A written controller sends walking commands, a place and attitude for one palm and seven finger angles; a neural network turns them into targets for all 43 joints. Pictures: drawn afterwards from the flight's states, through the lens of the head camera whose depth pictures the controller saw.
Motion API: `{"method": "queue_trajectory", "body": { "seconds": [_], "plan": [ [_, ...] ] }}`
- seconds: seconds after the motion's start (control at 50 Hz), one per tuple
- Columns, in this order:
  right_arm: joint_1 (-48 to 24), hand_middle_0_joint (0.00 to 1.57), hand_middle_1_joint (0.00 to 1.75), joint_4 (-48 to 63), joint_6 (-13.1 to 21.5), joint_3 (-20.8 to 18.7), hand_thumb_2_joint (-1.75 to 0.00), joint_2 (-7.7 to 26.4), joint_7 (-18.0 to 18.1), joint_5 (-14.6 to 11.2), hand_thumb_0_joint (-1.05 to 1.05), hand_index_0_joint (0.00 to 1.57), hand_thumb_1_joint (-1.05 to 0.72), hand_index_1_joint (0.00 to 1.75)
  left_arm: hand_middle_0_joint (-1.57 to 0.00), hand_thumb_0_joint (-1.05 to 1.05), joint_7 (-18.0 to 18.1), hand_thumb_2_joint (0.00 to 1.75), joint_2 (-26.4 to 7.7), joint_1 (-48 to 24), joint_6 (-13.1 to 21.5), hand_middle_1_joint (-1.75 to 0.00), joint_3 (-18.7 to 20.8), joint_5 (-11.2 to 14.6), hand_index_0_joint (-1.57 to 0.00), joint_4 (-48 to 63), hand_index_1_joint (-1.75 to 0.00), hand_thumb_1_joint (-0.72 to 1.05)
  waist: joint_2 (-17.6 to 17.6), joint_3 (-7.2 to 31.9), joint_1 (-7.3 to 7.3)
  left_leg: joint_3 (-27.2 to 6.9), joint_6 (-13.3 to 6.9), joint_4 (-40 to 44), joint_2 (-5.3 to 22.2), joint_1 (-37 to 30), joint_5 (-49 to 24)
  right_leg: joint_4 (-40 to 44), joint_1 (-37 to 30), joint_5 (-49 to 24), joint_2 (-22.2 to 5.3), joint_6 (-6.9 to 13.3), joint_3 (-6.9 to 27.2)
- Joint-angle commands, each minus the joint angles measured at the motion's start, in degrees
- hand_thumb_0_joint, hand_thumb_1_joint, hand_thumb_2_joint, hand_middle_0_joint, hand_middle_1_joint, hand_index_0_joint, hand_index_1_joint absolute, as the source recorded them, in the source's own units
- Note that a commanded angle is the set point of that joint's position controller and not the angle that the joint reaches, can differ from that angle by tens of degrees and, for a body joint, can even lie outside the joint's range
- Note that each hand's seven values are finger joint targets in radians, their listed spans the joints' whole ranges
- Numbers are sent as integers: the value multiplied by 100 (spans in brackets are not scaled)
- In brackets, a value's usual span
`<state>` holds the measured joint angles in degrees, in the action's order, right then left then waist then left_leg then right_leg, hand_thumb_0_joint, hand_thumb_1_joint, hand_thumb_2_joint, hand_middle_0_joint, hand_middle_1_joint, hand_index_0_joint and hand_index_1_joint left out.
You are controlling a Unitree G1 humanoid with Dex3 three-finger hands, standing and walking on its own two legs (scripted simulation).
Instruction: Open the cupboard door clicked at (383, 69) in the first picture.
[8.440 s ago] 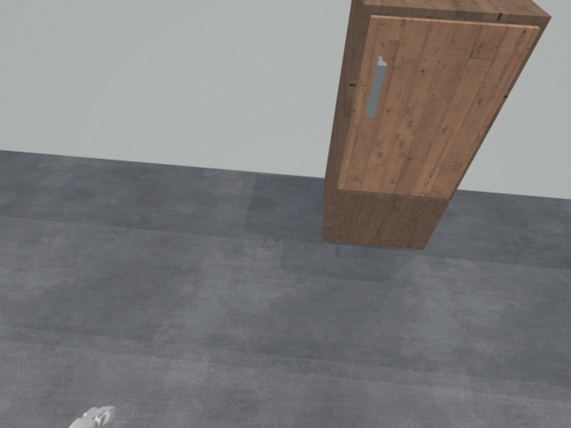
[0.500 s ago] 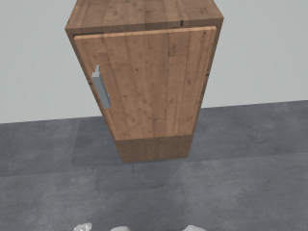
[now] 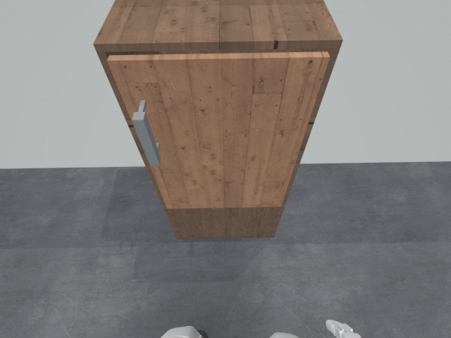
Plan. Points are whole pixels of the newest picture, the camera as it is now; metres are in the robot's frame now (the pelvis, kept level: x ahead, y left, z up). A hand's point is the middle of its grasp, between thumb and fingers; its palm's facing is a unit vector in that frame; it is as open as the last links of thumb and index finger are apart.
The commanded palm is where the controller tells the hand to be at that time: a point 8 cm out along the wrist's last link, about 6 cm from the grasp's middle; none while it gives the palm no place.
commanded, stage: come to a stop and stand still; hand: left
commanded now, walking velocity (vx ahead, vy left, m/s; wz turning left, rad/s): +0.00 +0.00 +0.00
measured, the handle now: (149, 134) +0.51 +0.22 +0.01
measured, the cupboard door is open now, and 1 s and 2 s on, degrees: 0 0 0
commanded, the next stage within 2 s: look again from close up in 0.94 s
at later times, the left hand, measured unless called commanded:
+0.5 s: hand out of the picture -0.03 +0.14 -0.17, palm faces +0.02 -0.97 -0.23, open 7.3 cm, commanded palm none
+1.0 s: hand out of the picture -0.08 +0.12 -0.18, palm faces +0.07 -0.98 -0.16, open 7.4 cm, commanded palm none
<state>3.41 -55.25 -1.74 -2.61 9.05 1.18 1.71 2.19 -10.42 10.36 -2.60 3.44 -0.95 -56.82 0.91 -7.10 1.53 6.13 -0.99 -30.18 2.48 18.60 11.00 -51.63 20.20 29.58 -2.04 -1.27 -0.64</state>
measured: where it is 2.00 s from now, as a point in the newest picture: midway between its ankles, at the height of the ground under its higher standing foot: outside the picture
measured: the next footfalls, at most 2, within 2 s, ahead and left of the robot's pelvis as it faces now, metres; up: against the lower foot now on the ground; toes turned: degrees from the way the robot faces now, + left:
right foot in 0.04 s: +0.02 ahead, -0.14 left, +0.00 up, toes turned +0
left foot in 0.88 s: +0.01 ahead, +0.07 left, +0.00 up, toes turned +3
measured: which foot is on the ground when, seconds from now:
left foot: down 0.00-0.78, up 0.80-0.86, down 0.88-1.00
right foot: up 0.00-0.02, down 0.04-1.00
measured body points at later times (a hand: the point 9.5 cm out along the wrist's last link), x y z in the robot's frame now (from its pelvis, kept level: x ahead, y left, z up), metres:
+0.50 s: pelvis -0.06 -0.04 -0.01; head -0.07 -0.05 +0.44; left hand -0.03 +0.19 -0.15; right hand -0.06 -0.27 -0.16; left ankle +0.02 +0.08 -0.73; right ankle -0.02 -0.14 -0.73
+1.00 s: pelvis -0.09 -0.05 +0.00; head -0.11 -0.04 +0.45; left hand -0.08 +0.17 -0.16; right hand -0.10 -0.26 -0.16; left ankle -0.03 +0.07 -0.73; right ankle -0.03 -0.14 -0.73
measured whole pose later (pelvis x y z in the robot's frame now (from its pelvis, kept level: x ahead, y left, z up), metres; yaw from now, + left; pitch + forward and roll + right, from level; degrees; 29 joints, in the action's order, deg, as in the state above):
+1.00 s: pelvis -0.09 -0.05 +0.00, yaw +1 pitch -3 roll +0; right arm 20.5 -60.5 -0.1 -0.6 7.2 1.1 1.8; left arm 1.3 -8.0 17.6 -1.5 1.3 -1.6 -60.4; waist -1.1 0.3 -0.2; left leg 0.8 -1.2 -31.4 -0.1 18.0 11.3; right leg -34.3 18.9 17.2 0.8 2.0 -2.3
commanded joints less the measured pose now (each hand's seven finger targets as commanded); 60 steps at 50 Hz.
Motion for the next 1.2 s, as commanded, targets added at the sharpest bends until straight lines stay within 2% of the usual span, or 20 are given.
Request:
{"method": "queue_trajectory", "body": {
  "seconds": [0.0,0.02,0.06,0.1,0.12,0.18,0.22,0.24,0.32,0.38,0.42,0.58,0.64,0.74,0.8,0.88,0.96,1.04,1.12,1.18],
  "plan": [
    [559,20,30,640,176,-266,-90,764,-108,-183,0,20,-90,30,-20,0,121,90,-809,835,348,-30,2,-71,-20,479,-30,90,-1381,1604,-11,-364,-141,-1185,368,152,-507,2696,-891,-2797,-772,299,1213],
    [350,20,30,775,150,-193,-90,533,-160,-91,0,20,-90,30,-20,0,135,90,-965,910,420,-30,74,-85,-20,577,-30,90,-1342,1237,121,-153,32,-2009,-184,981,1639,2575,-1181,-4815,-1456,726,1942],
    [464,20,30,898,138,-138,-90,236,-165,-84,0,20,-90,30,-20,0,133,90,-1180,942,522,-30,3,-179,-20,609,-30,90,-2,1079,-75,-350,106,-1986,-277,805,1810,2092,-976,-5690,-1427,1047,1395],
    [609,20,30,850,68,-158,-90,405,-153,-132,0,20,-90,30,-20,0,139,90,-1018,574,474,-30,46,-112,-20,668,-30,90,-1793,1047,-202,-371,24,-2032,-199,867,1377,2036,-934,-4995,-1080,985,1148],
    [793,20,30,849,68,-158,-90,438,-121,-144,0,20,-90,30,-20,0,155,90,-914,365,445,-30,2,-96,-20,763,-30,90,-2000,929,-333,-416,5,-1661,-135,472,1125,2094,-478,-4383,-1040,949,951],
    [1392,20,30,551,168,-114,-90,665,-107,-70,0,20,-90,30,-20,0,121,90,-703,248,261,-30,-60,-47,-20,912,-30,90,-19,389,-475,-993,-216,-72,277,-686,164,1739,1020,-967,-285,425,403],
    [1224,20,30,579,167,-116,-90,879,-87,30,0,20,-90,30,-20,0,99,90,-516,558,153,-30,-102,6,-20,823,-30,90,1474,-98,-277,-2338,-711,1537,1056,702,2185,1034,342,248,282,261,-94],
    [1058,20,30,590,182,-113,-90,930,-79,17,0,20,-90,30,-20,0,70,90,-562,701,140,-30,-112,-39,-20,760,-30,90,1542,-171,-122,-2503,-797,1773,1060,1094,2697,866,58,91,265,288,-79],
    [870,20,30,637,141,-43,-90,808,-50,-17,0,20,-90,30,-20,0,-37,90,-472,1319,234,-30,-133,-53,-20,401,-30,90,-71,333,127,-1323,-352,889,323,1143,2471,2295,-642,-17,19,421,492],
    [1439,20,30,436,50,-25,-90,517,-80,-13,0,20,-90,30,-20,0,-28,90,-819,683,261,-30,-83,-20,-20,595,-30,90,-725,343,-291,-582,-38,-477,-164,-107,1315,3636,948,1709,-784,769,1526],
    [1877,20,30,203,35,-8,-90,373,-81,-2,0,20,-90,30,-20,0,-11,90,-866,297,269,-30,-62,-14,-20,680,-30,90,-890,424,-488,-439,11,-989,-227,-690,841,3762,1404,1387,-864,795,1407],
    [1661,20,30,86,185,21,-90,731,-23,14,0,20,-90,30,-20,0,-64,90,-466,1098,210,-30,-81,-20,-20,276,-30,90,754,139,-22,-1972,-415,1755,615,1173,3049,1985,-397,-73,254,306,73],
    [1442,20,30,34,187,29,-90,675,-4,-16,0,20,-90,30,-20,0,-98,90,-272,1502,256,-30,-122,-42,-20,30,-30,90,279,322,141,-1658,-371,1526,456,1277,2657,2112,-879,-377,201,335,162],
    [1997,20,30,-195,54,63,-90,246,-12,-10,0,20,-90,30,-20,0,-72,90,-579,879,313,-30,-66,-10,-20,110,-30,90,-918,399,-362,-577,27,-665,-269,-157,1013,3911,769,1389,-841,737,1532],
    [2478,20,30,-439,20,41,-90,200,-25,-13,0,20,-90,30,-20,0,-32,90,-695,313,274,-30,-5,2,-20,239,-30,90,-976,551,-598,-439,18,-1224,-279,-906,705,4038,1397,1145,-833,681,1146],
    [2279,20,30,-358,188,105,-90,316,1,1,0,20,-90,30,-20,0,-46,90,-359,721,261,-30,-99,0,-20,82,-30,90,353,-279,-297,-1419,-245,1089,299,81,1915,2803,910,406,-85,414,576],
    [1463,20,30,-173,270,75,-90,613,58,-27,0,20,-90,30,-20,0,-95,90,-110,1321,237,-30,-144,-71,-20,-190,-30,90,1200,32,142,-2085,-557,2178,863,1528,3105,1515,-890,-866,215,290,-29],
    [1395,20,30,-165,225,63,-90,538,41,-31,0,20,-90,30,-20,0,-131,90,-79,1479,272,-30,-170,-68,-20,-324,-30,90,76,103,135,-1491,-375,1543,433,1284,2717,2388,-895,-635,83,274,329],
    [1896,20,30,-328,152,107,-90,213,-4,-31,0,20,-90,30,-20,0,-106,90,-411,1036,365,-30,-146,-10,-20,-219,-30,90,-804,253,-274,-706,-101,1,-191,0,1225,3777,405,1046,-647,562,1400],
    [2259,20,30,-528,146,131,-90,130,-2,-37,0,20,-90,30,-20,0,-86,90,-428,697,380,-30,-134,14,-20,-194,-30,90,-897,482,-472,-650,-95,-160,-182,-776,745,3850,816,801,-613,530,1115]
  ]
}}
